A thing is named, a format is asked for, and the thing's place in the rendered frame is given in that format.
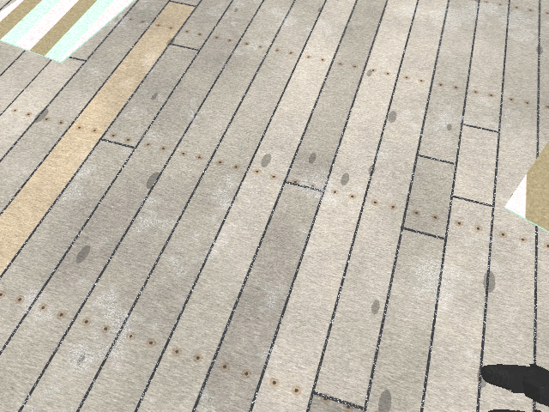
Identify right robot hand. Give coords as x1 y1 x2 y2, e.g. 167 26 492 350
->
481 364 549 412

